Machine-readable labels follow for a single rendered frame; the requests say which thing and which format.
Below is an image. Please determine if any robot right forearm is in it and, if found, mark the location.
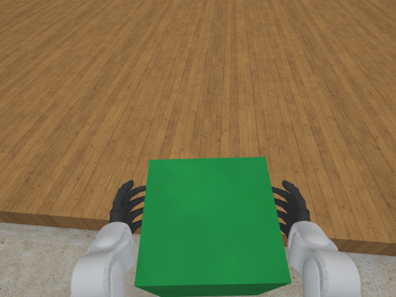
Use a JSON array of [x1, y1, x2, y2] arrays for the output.
[[288, 221, 361, 297]]

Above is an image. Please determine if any carton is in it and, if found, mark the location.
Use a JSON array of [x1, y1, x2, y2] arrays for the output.
[[134, 157, 291, 297]]

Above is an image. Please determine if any robot left forearm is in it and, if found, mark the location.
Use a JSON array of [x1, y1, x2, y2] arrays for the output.
[[71, 222, 136, 297]]

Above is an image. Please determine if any right robot hand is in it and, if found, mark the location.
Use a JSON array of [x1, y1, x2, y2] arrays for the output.
[[272, 180, 311, 239]]

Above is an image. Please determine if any left robot hand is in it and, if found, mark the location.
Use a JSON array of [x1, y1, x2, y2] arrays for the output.
[[109, 180, 146, 234]]

